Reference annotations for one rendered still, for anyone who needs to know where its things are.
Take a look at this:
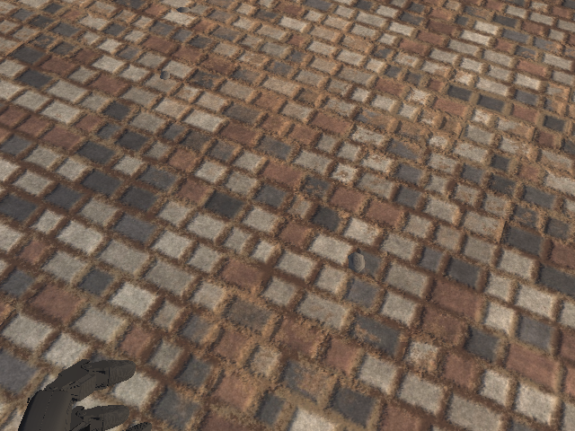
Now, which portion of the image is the robot left hand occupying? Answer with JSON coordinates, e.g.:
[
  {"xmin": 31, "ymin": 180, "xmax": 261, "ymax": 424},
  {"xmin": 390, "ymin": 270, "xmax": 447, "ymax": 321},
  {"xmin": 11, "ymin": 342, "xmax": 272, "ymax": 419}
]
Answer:
[{"xmin": 18, "ymin": 359, "xmax": 152, "ymax": 431}]

